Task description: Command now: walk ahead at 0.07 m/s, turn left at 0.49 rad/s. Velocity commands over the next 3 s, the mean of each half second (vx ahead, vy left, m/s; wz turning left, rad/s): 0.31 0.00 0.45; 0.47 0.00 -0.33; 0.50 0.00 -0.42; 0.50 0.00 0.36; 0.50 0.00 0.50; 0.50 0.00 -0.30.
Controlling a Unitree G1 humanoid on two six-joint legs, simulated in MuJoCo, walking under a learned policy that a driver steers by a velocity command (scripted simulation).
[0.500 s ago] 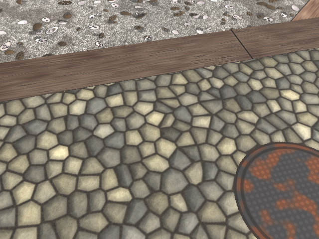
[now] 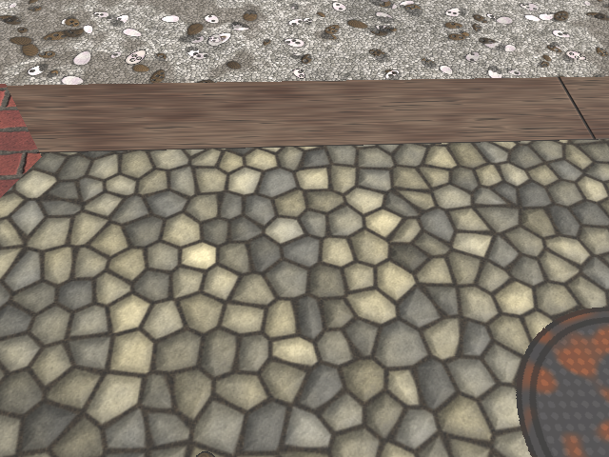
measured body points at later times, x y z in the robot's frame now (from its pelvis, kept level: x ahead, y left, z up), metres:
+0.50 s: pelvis +0.13 +0.02 +0.01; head +0.15 +0.03 +0.46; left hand +0.25 +0.31 -0.10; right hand +0.17 -0.26 -0.11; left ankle -0.01 +0.08 -0.73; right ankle +0.28 -0.07 -0.70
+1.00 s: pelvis +0.42 +0.02 +0.01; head +0.46 +0.01 +0.46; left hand +0.36 +0.29 -0.11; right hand +0.64 -0.19 -0.09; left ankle +0.59 +0.17 -0.68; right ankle +0.30 -0.05 -0.73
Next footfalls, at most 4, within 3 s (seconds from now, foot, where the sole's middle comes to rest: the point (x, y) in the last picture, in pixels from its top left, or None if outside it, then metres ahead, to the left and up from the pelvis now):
0.58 right None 0.34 -0.05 -0.77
1.10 left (243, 368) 0.67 0.13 -0.77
1.60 right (352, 298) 0.86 -0.13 -0.77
2.12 left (280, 210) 1.15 0.05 -0.77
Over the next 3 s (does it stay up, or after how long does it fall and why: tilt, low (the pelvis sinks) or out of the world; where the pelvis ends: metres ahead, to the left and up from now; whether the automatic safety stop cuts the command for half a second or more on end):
stays up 1.47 0.02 0.02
